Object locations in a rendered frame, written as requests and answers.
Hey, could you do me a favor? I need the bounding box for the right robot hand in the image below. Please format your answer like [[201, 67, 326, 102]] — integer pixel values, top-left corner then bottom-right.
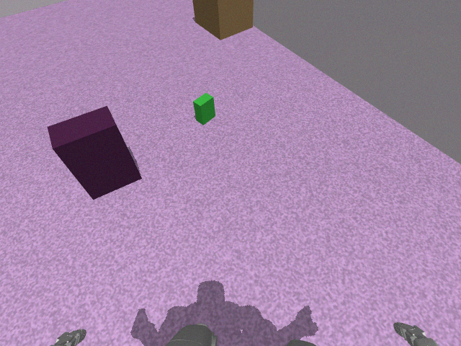
[[393, 322, 438, 346]]

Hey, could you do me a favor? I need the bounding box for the left robot hand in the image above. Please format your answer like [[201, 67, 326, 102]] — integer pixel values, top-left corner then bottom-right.
[[51, 329, 86, 346]]

